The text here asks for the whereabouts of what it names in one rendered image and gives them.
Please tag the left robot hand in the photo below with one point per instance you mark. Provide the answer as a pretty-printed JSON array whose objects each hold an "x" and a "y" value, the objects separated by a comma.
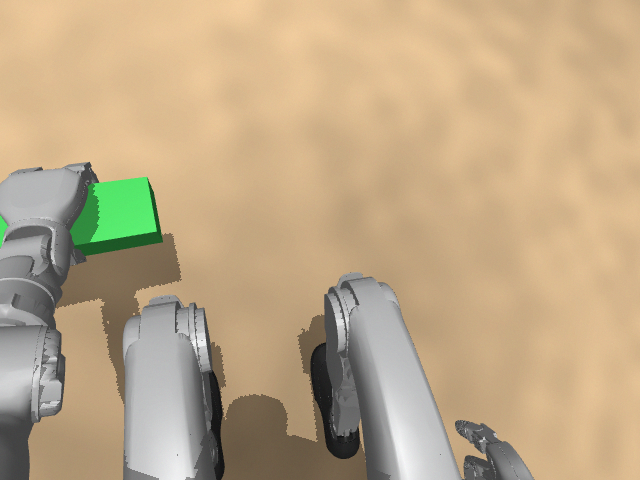
[{"x": 58, "y": 195}]

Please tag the right robot foot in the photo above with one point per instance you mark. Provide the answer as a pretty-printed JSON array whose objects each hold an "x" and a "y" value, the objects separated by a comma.
[{"x": 339, "y": 446}]

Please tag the left robot foot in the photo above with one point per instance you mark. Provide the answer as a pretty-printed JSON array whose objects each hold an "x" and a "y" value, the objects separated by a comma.
[{"x": 215, "y": 429}]

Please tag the right robot hand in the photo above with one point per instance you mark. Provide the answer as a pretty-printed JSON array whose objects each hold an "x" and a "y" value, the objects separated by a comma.
[{"x": 503, "y": 462}]

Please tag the carton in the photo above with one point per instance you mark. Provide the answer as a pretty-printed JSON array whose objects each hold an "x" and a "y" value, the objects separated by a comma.
[{"x": 117, "y": 215}]

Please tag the left robot arm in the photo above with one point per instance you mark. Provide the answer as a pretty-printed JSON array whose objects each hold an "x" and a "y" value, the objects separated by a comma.
[{"x": 34, "y": 263}]

